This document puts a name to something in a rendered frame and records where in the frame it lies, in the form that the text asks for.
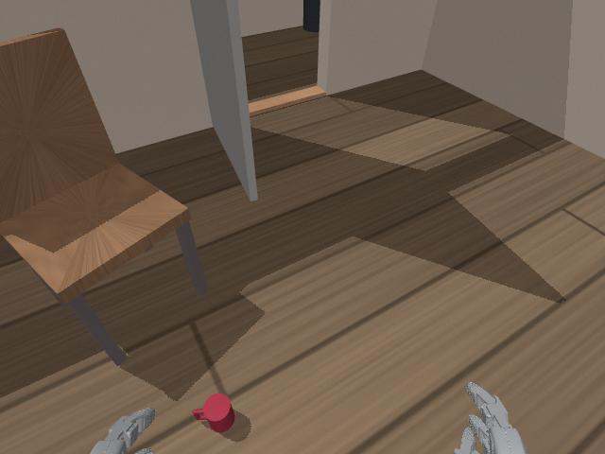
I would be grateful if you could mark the left robot hand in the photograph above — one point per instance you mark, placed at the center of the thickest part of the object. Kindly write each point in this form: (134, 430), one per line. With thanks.
(125, 432)

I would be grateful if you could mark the chair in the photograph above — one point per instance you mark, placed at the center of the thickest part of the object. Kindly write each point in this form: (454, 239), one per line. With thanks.
(67, 206)

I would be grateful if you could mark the right robot hand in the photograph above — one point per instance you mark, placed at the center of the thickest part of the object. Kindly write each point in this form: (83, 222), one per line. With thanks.
(494, 430)

